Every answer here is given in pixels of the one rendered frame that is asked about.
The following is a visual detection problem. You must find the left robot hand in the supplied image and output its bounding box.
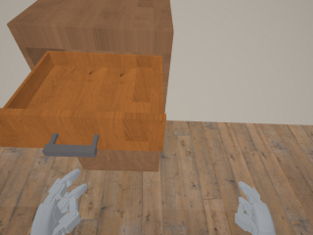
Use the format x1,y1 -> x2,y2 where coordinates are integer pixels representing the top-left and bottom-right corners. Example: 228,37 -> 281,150
30,168 -> 87,235

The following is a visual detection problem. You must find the handle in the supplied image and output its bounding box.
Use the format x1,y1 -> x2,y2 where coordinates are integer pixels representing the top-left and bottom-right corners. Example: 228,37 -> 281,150
42,132 -> 100,158

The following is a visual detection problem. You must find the right robot hand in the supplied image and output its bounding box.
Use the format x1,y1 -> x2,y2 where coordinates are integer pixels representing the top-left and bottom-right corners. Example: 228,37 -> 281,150
235,181 -> 276,235

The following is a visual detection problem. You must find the cabinet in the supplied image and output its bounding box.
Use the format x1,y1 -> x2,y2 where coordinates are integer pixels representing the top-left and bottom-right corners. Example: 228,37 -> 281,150
7,0 -> 174,172

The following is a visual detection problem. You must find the drawer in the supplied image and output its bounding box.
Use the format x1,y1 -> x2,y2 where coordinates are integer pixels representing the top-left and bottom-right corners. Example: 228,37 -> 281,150
0,51 -> 166,152

